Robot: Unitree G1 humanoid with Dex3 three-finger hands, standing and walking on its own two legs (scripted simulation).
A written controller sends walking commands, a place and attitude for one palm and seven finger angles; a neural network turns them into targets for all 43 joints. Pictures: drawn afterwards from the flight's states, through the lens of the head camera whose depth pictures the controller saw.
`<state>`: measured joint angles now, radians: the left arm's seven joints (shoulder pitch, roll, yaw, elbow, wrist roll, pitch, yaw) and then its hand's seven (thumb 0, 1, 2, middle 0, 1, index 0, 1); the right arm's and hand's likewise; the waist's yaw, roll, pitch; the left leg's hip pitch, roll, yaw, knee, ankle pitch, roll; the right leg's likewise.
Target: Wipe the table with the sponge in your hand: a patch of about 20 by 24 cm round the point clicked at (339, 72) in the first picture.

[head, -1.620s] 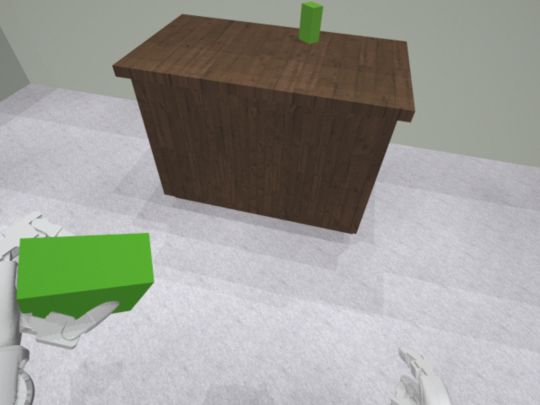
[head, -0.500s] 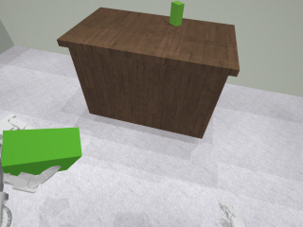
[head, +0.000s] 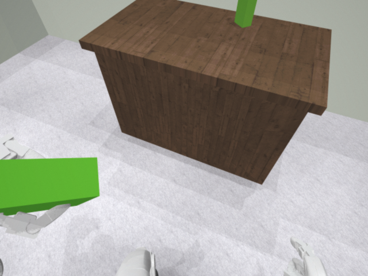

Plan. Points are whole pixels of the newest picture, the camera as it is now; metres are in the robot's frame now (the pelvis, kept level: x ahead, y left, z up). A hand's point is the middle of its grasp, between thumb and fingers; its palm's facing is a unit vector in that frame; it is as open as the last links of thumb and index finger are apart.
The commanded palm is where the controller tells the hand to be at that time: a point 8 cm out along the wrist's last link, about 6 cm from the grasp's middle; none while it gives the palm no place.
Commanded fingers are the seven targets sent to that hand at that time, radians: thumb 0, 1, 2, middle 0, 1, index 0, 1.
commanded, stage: walk to a spot facing it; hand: left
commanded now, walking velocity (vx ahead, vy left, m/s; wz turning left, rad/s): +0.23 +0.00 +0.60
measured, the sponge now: (59, 187) +0.22 +0.20 +0.16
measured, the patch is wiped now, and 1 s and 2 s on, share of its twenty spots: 0.00 0.00 0.00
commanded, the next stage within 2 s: turn to face it in 0.26 s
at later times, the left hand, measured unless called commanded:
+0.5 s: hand (10, 173) +0.23 +0.27 +0.18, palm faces +0.63 -0.63 -0.44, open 9.5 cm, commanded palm +0.20 +0.28 +0.18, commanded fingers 0.00 0.10 1.30 -1.20 -1.60 -1.20 -1.60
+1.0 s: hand (93, 131) +0.32 +0.18 +0.17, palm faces +0.39 -0.83 -0.40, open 9.5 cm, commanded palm +0.27 +0.21 +0.18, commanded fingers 0.00 0.10 1.30 -1.20 -1.60 -1.20 -1.60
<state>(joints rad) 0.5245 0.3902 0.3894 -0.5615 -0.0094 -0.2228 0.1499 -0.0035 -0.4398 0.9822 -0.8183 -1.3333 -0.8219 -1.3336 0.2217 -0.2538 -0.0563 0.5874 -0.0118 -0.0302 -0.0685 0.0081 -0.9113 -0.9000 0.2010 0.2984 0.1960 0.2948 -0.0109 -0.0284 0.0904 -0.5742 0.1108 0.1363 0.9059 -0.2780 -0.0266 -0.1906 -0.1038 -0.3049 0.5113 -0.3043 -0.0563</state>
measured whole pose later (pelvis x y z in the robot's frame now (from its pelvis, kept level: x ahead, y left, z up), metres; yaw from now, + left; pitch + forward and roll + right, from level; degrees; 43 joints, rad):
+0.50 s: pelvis +0.10 -0.02 -0.01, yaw +12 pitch -1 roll -2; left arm 0.51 0.38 0.41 -0.55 -0.03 -0.21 0.16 0.00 -0.44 0.99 -0.82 -1.34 -0.82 -1.34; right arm 0.25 -0.12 0.04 0.62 0.01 -0.09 -0.05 0.01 -0.90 -0.90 0.21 0.30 0.20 0.30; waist 0.07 0.04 0.03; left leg -0.35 0.08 -0.03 0.57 -0.21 -0.03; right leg -0.32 -0.05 -0.10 0.66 -0.39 0.07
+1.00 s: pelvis +0.10 -0.06 +0.00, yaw -2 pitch -1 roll -1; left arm 0.44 0.36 0.36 -0.49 -0.02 -0.22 0.14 0.00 -0.44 0.99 -0.82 -1.34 -0.82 -1.34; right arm 0.22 -0.19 -0.01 0.52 0.00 -0.06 -0.02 0.01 -0.91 -0.90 0.20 0.30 0.20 0.29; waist 0.03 0.00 0.04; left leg -0.22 0.14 0.19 0.49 -0.24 -0.02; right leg -0.41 0.00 -0.06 0.86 -0.40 0.04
